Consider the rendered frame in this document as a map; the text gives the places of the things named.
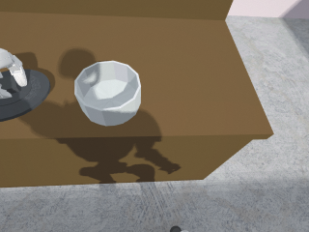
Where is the table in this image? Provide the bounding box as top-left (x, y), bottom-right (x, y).
top-left (0, 0), bottom-right (274, 189)

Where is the robot left hand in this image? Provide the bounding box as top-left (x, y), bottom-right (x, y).
top-left (0, 48), bottom-right (27, 99)

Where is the pot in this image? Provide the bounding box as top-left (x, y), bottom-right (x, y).
top-left (74, 61), bottom-right (141, 127)

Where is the knob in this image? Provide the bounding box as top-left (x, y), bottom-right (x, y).
top-left (0, 75), bottom-right (19, 94)

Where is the lid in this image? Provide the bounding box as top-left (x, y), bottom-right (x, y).
top-left (0, 69), bottom-right (51, 122)

